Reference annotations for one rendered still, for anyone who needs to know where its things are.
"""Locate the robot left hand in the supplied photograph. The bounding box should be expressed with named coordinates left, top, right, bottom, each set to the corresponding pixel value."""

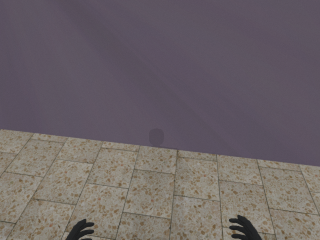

left=66, top=219, right=94, bottom=240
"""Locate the robot right hand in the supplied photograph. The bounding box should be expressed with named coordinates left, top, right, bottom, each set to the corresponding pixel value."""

left=229, top=215, right=262, bottom=240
